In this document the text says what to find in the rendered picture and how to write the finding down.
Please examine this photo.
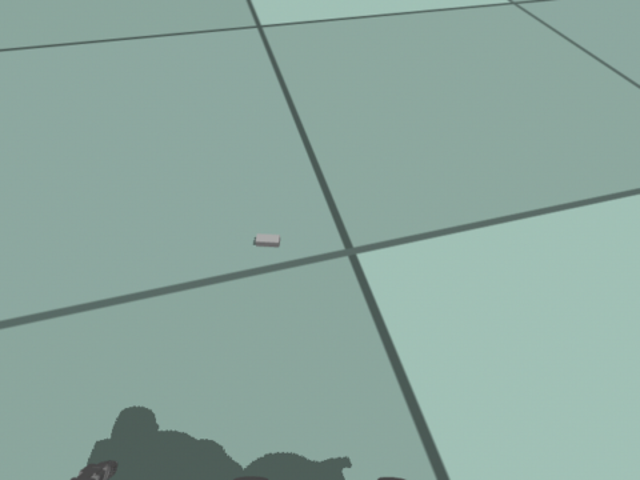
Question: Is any left robot hand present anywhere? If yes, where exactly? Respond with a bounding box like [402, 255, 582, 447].
[71, 460, 118, 480]

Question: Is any small box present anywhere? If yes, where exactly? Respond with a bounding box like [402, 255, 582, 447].
[255, 234, 280, 247]

